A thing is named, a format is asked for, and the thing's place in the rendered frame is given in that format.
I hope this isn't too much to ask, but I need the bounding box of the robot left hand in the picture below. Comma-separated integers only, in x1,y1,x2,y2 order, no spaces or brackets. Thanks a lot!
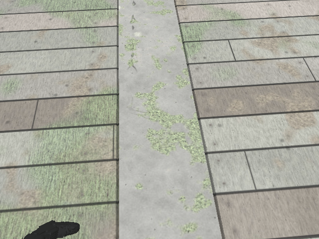
22,220,80,239

